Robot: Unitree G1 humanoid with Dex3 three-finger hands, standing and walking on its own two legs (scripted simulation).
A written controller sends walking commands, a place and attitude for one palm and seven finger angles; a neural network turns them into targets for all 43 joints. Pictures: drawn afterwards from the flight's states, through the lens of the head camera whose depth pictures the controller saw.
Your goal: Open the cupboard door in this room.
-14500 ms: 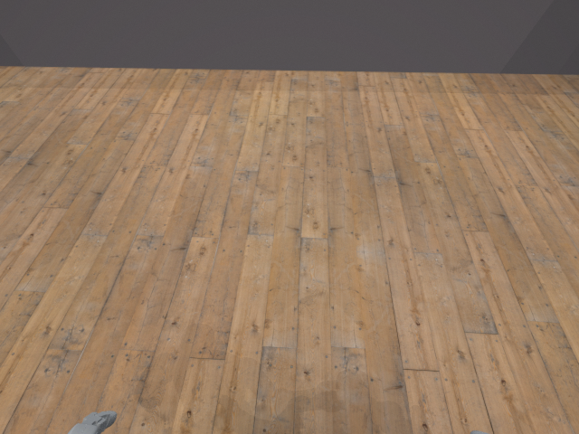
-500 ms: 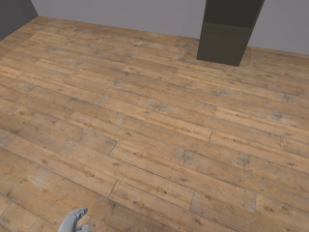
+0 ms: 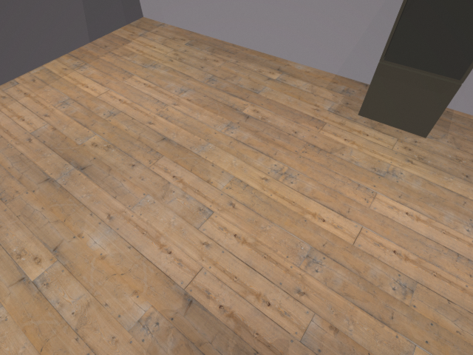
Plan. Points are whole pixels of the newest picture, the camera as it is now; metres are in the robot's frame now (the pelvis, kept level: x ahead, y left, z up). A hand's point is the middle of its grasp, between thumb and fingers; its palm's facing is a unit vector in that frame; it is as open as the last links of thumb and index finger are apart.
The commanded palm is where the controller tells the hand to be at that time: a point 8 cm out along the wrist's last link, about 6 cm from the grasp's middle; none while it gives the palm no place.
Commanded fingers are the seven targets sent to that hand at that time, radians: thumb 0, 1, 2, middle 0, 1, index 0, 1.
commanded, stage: turn or walk to find it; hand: left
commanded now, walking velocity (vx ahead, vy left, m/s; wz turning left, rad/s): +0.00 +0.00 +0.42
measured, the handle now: out of the picture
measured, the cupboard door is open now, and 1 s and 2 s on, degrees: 0 0 0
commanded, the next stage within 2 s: stand and wait in 0.12 s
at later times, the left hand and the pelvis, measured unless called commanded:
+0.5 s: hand out of the picture -0.01 +0.17 -0.17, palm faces +0.11 -0.97 -0.22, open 7.4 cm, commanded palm none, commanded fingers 0.00 0.90 0.90 -0.20 -0.30 -0.20 -0.30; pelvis -0.03 -0.01 +0.00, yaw +4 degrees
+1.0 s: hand out of the picture -0.04 +0.19 -0.19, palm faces +0.19 -0.96 -0.21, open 7.4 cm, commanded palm none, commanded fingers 0.00 0.90 0.90 -0.20 -0.30 -0.20 -0.30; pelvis -0.04 +0.00 -0.01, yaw +8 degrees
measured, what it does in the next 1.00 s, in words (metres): steps on the spot: left foot, then right foot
